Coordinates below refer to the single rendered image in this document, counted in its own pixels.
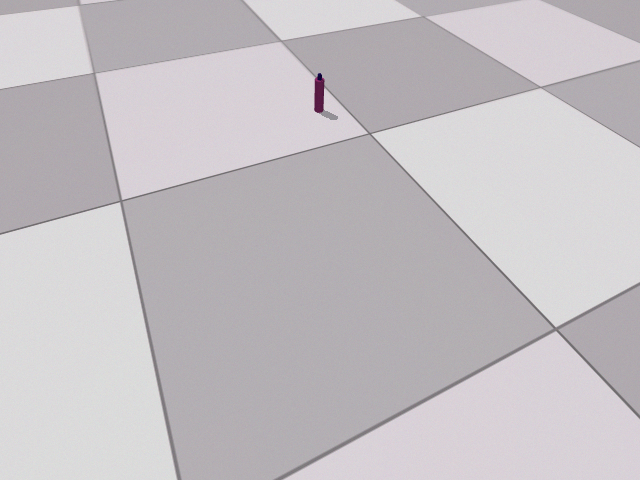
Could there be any bottle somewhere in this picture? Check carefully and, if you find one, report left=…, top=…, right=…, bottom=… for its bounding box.
left=314, top=73, right=324, bottom=113

